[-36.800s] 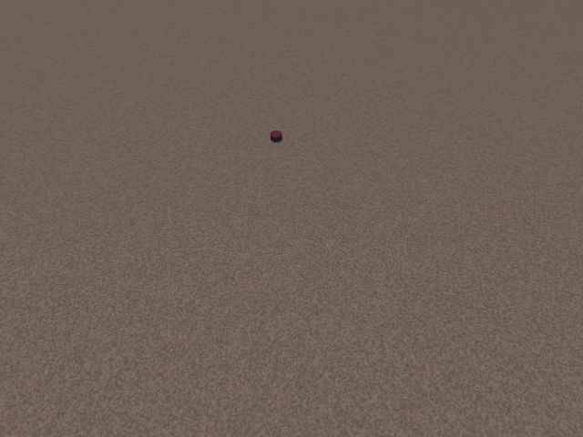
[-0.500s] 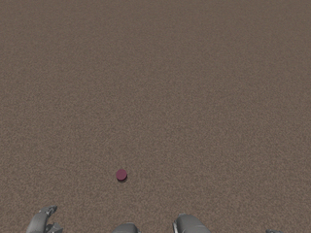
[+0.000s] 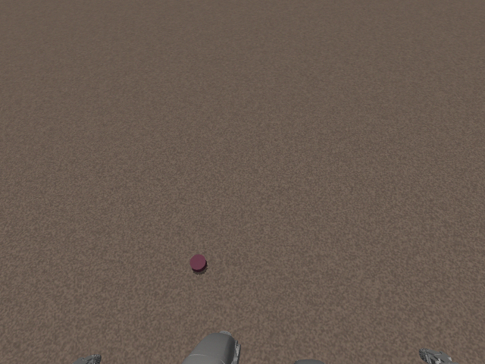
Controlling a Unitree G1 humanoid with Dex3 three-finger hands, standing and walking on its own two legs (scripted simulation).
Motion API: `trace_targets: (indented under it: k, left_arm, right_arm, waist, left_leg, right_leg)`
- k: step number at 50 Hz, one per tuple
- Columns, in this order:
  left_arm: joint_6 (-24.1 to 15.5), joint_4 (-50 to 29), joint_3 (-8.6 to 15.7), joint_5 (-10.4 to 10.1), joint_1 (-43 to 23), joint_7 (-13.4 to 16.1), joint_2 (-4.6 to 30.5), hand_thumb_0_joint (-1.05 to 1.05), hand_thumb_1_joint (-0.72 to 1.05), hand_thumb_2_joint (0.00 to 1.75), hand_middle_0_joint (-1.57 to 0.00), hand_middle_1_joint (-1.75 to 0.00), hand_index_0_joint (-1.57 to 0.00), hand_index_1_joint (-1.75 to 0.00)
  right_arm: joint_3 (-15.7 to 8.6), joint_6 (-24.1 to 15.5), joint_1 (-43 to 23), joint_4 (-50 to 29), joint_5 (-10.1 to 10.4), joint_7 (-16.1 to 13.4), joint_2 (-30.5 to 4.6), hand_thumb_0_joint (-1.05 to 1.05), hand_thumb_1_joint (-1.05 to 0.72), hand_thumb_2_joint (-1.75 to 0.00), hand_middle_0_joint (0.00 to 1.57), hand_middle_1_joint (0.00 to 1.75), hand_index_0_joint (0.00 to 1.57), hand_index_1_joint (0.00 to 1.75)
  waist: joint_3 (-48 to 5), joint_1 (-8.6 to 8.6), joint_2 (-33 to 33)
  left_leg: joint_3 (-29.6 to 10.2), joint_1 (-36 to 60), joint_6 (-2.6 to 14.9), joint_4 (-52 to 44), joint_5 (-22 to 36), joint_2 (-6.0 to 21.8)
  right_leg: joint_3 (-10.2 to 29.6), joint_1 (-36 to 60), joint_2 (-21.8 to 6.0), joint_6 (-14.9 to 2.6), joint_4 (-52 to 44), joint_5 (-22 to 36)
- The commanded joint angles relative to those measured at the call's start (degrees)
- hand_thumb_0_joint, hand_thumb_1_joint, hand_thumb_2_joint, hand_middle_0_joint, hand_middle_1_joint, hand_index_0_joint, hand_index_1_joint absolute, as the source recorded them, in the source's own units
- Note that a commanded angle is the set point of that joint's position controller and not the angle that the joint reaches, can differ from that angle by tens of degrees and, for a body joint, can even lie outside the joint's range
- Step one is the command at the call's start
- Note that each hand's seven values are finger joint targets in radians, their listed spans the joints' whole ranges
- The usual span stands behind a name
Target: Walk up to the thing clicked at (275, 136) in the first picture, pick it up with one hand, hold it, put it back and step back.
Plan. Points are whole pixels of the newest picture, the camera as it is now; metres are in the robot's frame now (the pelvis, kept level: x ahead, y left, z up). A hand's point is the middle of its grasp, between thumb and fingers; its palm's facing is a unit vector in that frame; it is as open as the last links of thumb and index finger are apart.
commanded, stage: step back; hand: left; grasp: from above
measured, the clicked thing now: (198, 263) +0.54 +0.24 -0.75
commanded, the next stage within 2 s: none
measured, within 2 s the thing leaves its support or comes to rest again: neither
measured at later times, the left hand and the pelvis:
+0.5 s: hand out of the picture -0.05 +0.28 -0.15, palm faces -0.01 -0.92 -0.38, open 7.4 cm; pelvis -0.15 +0.00 +0.00, yaw -1 degrees
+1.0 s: hand out of the picture -0.20 +0.26 -0.15, palm faces +0.07 -0.92 -0.40, open 7.4 cm; pelvis -0.32 -0.02 -0.01, yaw +5 degrees
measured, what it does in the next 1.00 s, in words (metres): walks backwards: left foot, then right foot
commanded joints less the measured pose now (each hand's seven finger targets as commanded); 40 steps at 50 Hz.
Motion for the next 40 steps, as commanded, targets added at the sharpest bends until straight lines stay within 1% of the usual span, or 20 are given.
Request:
trace_targets:
  k: [1,3,5,8,9,10,11,13,15,19,21,23,28,29,30,31,32,34,37,40]
  left_arm:
    - [-2.1,-7.8,3.9,0.3,-3.3,1.5,13.6,0.0,0.9,0.9,-0.2,-0.3,-0.2,-0.3]
    - [-1.8,-8.1,4.1,0.2,-1.7,1.9,14.4,0.0,0.9,0.9,-0.2,-0.3,-0.2,-0.3]
    - [-1.3,-8.5,4.0,0.0,-1.5,1.7,15.2,0.0,0.9,0.9,-0.2,-0.3,-0.2,-0.3]
    - [-0.4,-9.4,3.4,-1.0,-3.6,1.0,15.6,0.0,0.9,0.9,-0.2,-0.3,-0.2,-0.3]
    - [-0.2,-10.0,2.8,-1.2,-2.1,0.8,13.5,0.0,0.9,0.9,-0.2,-0.3,-0.2,-0.3]
    - [-0.3,-10.8,2.6,-1.6,-4.3,1.0,12.5,0.0,0.9,0.9,-0.2,-0.3,-0.2,-0.3]
    - [-0.3,-9.9,3.8,-0.9,-7.4,1.6,14.3,0.0,0.9,0.9,-0.2,-0.3,-0.2,-0.3]
    - [0.0,-8.3,3.6,-1.6,-4.1,1.7,13.3,0.0,0.9,0.9,-0.2,-0.3,-0.2,-0.3]
    - [-0.1,-6.5,3.8,-1.7,0.0,1.5,13.8,0.0,0.9,0.9,-0.2,-0.3,-0.2,-0.3]
    - [-0.2,-6.5,4.0,-0.9,1.2,1.1,13.0,0.0,0.9,0.9,-0.2,-0.3,-0.2,-0.3]
    - [-0.5,-7.1,3.8,-0.9,-0.6,0.8,13.0,0.0,0.9,0.9,-0.2,-0.3,-0.2,-0.3]
    - [-0.6,-6.7,3.5,-0.9,1.5,0.7,12.3,0.0,0.9,0.9,-0.2,-0.3,-0.2,-0.3]
    - [-1.1,-1.0,4.4,-0.3,11.1,-0.1,12.8,0.0,0.9,0.9,-0.2,-0.3,-0.2,-0.3]
    - [-1.4,-1.4,5.0,0.7,10.9,-0.1,14.9,0.0,0.9,0.9,-0.2,-0.3,-0.2,-0.3]
    - [-1.2,-3.2,6.5,0.8,8.5,-0.3,21.3,0.0,0.9,0.9,-0.2,-0.3,-0.2,-0.3]
    - [-1.2,-5.9,7.1,1.1,2.8,-0.1,25.6,0.0,0.9,0.9,-0.2,-0.3,-0.2,-0.3]
    - [-1.7,-7.5,6.3,0.7,-1.4,0.3,22.8,0.0,0.9,0.9,-0.2,-0.3,-0.2,-0.3]
    - [-1.9,-8.3,5.0,0.8,-8.1,0.9,16.9,0.0,0.9,0.9,-0.2,-0.3,-0.2,-0.3]
    - [-1.8,-8.5,4.8,1.1,-4.8,0.9,16.1,0.0,0.9,0.9,-0.2,-0.3,-0.2,-0.3]
    - [-1.5,-8.1,4.9,1.2,-1.0,1.7,16.0,0.0,0.9,0.9,-0.2,-0.3,-0.2,-0.3]
  right_arm:
    - [-2.2,-1.7,3.0,-4.0,-0.1,-1.3,-10.3,0.0,-0.9,-0.9,0.2,0.3,0.2,0.3]
    - [-2.1,-1.9,2.0,-5.2,-0.5,-1.3,-9.9,0.0,-0.9,-0.9,0.2,0.3,0.2,0.3]
    - [-2.2,-2.2,2.8,-5.2,-0.9,-1.0,-9.3,0.0,-0.9,-0.9,0.2,0.3,0.2,0.3]
    - [-3.4,-2.8,7.5,-2.9,-1.6,-0.6,-10.1,0.0,-0.9,-0.9,0.2,0.3,0.2,0.3]
    - [-4.3,-3.0,6.4,-3.8,-2.6,-0.6,-13.1,0.0,-0.9,-0.9,0.2,0.3,0.2,0.3]
    - [-5.5,-2.8,3.2,-5.0,-2.1,0.0,-19.9,0.0,-0.9,-0.9,0.2,0.3,0.2,0.3]
    - [-5.7,-3.0,3.5,-5.4,-2.3,-0.1,-21.1,0.0,-0.9,-0.9,0.2,0.3,0.2,0.3]
    - [-4.1,-3.2,0.0,-5.5,-2.3,-0.6,-15.8,0.0,-0.9,-0.9,0.2,0.3,0.2,0.3]
    - [-3.8,-3.2,-1.8,-6.3,-2.2,-1.2,-13.4,0.0,-0.9,-0.9,0.2,0.3,0.2,0.3]
    - [-3.8,-3.1,1.0,-6.9,-2.1,-1.2,-12.3,0.0,-0.9,-0.9,0.2,0.3,0.2,0.3]
    - [-4.0,-2.9,2.4,-6.9,-2.1,-1.3,-12.8,0.0,-0.9,-0.9,0.2,0.3,0.2,0.3]
    - [-4.4,-2.6,1.4,-7.7,-2.3,-1.1,-14.1,0.0,-0.9,-0.9,0.2,0.3,0.2,0.3]
    - [-4.6,-0.9,-2.4,-8.6,-1.6,-0.5,-15.3,0.0,-0.9,-0.9,0.2,0.3,0.2,0.3]
    - [-4.0,-0.8,-1.6,-8.7,-1.3,-0.3,-13.0,0.0,-0.9,-0.9,0.2,0.3,0.2,0.3]
    - [-3.4,-1.1,-5.1,-10.4,-0.6,-0.6,-9.6,0.0,-0.9,-0.9,0.2,0.3,0.2,0.3]
    - [-4.3,-0.7,-5.2,-9.8,-1.2,-1.3,-11.8,0.0,-0.9,-0.9,0.2,0.3,0.2,0.3]
    - [-4.5,-0.6,-3.2,-8.5,-1.1,-1.2,-12.9,0.0,-0.9,-0.9,0.2,0.3,0.2,0.3]
    - [-4.0,-1.1,2.6,-5.8,-0.5,-1.0,-11.2,0.0,-0.9,-0.9,0.2,0.3,0.2,0.3]
    - [-3.3,-1.4,3.9,-5.4,-1.0,-1.0,-10.8,0.0,-0.9,-0.9,0.2,0.3,0.2,0.3]
    - [-2.9,-1.6,2.2,-6.6,-1.3,-1.0,-9.8,0.0,-0.9,-0.9,0.2,0.3,0.2,0.3]
  waist:
    - [-9.8,1.34,-9.1]
    - [-10.7,2.34,-10.8]
    - [-11.3,1.97,-11.5]
    - [-12.5,-0.92,-8.1]
    - [-12.7,-0.16,-1.5]
    - [-11.8,-0.97,13.2]
    - [-10.7,-4.2,13.0]
    - [-10.2,-0.21,3.9]
    - [-8.6,1.36,4.9]
    - [-10.8,-0.84,5.5]
    - [-11.4,-2.52,6.0]
    - [-12.9,-1.8,8.8]
    - [-14.0,1.85,10.1]
    - [-12.0,1.8,3.9]
    - [-7.2,3.78,-13.9]
    - [-3.8,4.23,-17.5]
    - [-2.4,1.83,-12.9]
    - [-3.3,-2.76,-6.7]
    - [-5.9,0.21,-10.3]
    - [-8.0,2.82,-12.2]
  left_leg:
    - [-0.6,-2.7,-0.93,-0.6,-1.4,0.7]
    - [0.7,-0.8,-0.65,-10.0,-2.6,4.1]
    - [3.5,3.7,0.21,-20.4,-0.5,5.4]
    - [5.7,15.2,1.15,-37.7,18.1,5.5]
    - [-5.0,19.2,3.82,-39.3,23.9,13.0]
    - [-19.8,16.1,11.91,-42.4,30.6,24.8]
    - [-28.3,10.5,18.4,-44.3,32.2,29.9]
    - [-15.1,14.6,15.11,-39.7,39.2,24.4]
    - [-9.3,14.8,13.03,-38.4,37.6,21.4]
    - [-8.3,22.3,15.08,-37.1,37.2,21.8]
    - [-7.9,24.3,15.51,-36.3,36.7,21.8]
    - [-7.9,24.1,15.22,-35.9,34.6,23.0]
    - [-5.0,8.3,8.55,-34.4,15.9,18.5]
    - [-3.2,0.9,4.98,-29.4,8.2,14.6]
    - [1.5,-6.8,1.07,-16.5,-2.5,2.3]
    - [-1.5,-1.6,-0.73,-1.4,-6.2,1.9]
    - [-5.4,-0.4,-0.72,5.1,-3.1,2.8]
    - [-4.1,-0.3,0.34,6.1,2.5,0.0]
    - [-0.8,0.9,-0.77,3.9,1.4,0.6]
    - [1.2,-1.8,-0.9,-9.1,-2.7,3.7]
  right_leg:
    - [10.0,10.2,-12.6,-11.62,-8.0,32.4]
    - [11.3,13.0,-14.9,-12.19,-6.0,34.2]
    - [10.4,12.2,-14.1,-10.7,-4.2,33.6]
    - [8.0,4.6,-10.7,-6.78,1.3,24.1]
    - [6.5,-3.2,-6.4,-3.85,5.1,13.5]
    - [-1.0,-9.7,4.4,-0.79,14.3,-8.1]
    - [5.9,-8.3,5.4,-0.03,27.2,-19.5]
    - [11.3,-12.9,6.0,-1.06,35.4,-15.7]
    - [9.5,-13.8,5.6,-0.41,37.8,-11.1]
    - [7.7,-15.0,5.0,2.67,32.9,-11.0]
    - [6.4,-13.9,3.8,3.27,25.5,-11.9]
    - [4.5,-10.2,1.7,2.65,17.1,-11.6]
    - [-2.6,7.7,1.5,-0.72,-8.3,0.5]
    - [6.0,8.5,-3.0,-2.5,-11.3,-4.4]
    - [25.2,-0.1,-15.3,-8.98,-19.0,-12.3]
    - [34.9,-14.0,-25.0,-16.29,-23.9,-14.6]
    - [30.2,-16.0,-23.9,-16.0,-22.4,-10.4]
    - [12.4,-10.5,-13.4,-9.38,-14.2,6.6]
    - [9.4,-4.6,-12.2,-9.32,-11.7,10.8]
    - [11.4,7.6,-15.0,-10.71,-9.1,18.4]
